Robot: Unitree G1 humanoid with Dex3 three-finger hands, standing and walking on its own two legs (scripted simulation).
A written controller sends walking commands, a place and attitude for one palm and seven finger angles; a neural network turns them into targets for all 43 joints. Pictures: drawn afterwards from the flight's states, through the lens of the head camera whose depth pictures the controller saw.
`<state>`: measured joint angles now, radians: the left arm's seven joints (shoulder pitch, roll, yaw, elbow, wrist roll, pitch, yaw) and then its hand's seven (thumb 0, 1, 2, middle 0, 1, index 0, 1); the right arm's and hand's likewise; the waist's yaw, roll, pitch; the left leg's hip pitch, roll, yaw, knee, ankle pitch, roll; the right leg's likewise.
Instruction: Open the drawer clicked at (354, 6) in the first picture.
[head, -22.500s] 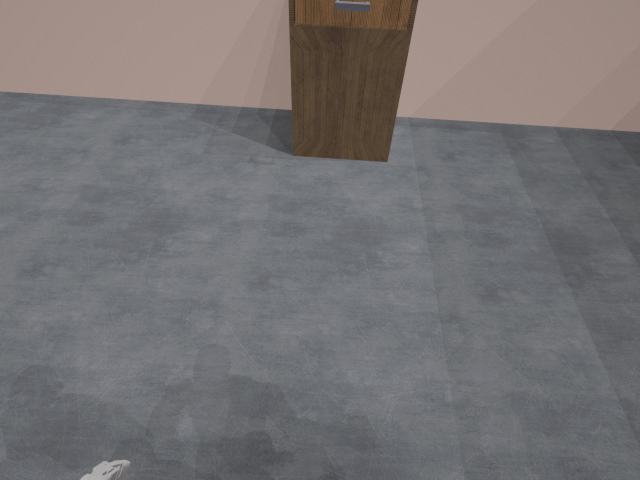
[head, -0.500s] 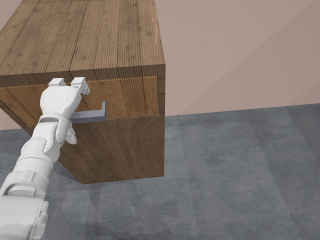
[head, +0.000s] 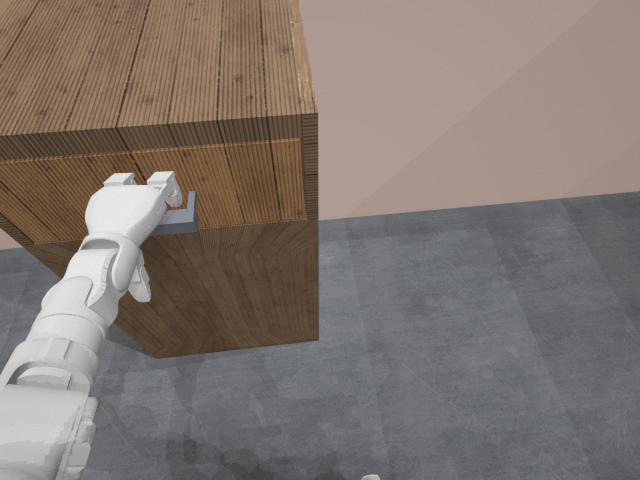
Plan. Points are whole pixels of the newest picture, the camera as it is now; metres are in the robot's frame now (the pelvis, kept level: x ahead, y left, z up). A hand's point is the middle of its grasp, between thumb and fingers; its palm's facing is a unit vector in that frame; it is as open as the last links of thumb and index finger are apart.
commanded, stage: lower the fingers behind the handle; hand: left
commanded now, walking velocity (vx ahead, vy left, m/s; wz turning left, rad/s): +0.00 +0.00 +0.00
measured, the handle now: (151, 212) +0.48 +0.26 +0.00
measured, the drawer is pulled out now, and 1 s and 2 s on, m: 0.00 0.00 0.00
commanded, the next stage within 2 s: close the thumb around the handle in 1.16 s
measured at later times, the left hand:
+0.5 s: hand (137, 245) +0.42 +0.27 +0.01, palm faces -0.14 +0.00 -0.99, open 13.8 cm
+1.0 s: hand (144, 244) +0.43 +0.27 -0.01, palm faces -0.03 -0.01 -1.00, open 13.6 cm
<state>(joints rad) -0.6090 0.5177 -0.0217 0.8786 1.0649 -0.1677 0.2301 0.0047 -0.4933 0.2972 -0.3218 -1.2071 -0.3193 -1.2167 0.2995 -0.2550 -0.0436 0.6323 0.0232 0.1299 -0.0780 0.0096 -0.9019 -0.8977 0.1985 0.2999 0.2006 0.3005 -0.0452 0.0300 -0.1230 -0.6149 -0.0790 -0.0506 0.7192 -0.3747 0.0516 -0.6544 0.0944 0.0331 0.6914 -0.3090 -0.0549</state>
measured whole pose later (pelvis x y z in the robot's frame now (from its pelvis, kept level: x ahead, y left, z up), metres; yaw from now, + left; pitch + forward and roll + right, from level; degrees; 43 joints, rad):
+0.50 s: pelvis -0.01 -0.01 +0.00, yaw -1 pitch +16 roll +0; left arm -0.63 0.52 0.00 1.03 1.06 -0.04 0.29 0.01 -0.49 0.30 -0.33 -1.21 -0.31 -1.23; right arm 0.27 -0.24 -0.01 0.64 0.04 0.16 -0.07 0.01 -0.90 -0.90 0.20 0.30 0.20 0.30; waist -0.07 0.03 -0.15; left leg -0.64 -0.06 -0.03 0.73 -0.37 0.05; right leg -0.69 0.11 0.05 0.71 -0.30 -0.06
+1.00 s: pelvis +0.00 +0.01 -0.02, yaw -1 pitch +20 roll -1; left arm -0.66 0.47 -0.01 1.03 1.07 -0.04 0.43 0.00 -0.49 0.30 -0.33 -1.22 -0.34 -1.25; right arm 0.31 -0.23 -0.03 0.71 0.01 0.14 -0.03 0.01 -0.90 -0.90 0.20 0.30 0.20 0.30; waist -0.07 0.05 -0.18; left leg -0.78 -0.08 -0.04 0.86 -0.43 0.07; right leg -0.81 0.10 0.03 0.81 -0.36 -0.04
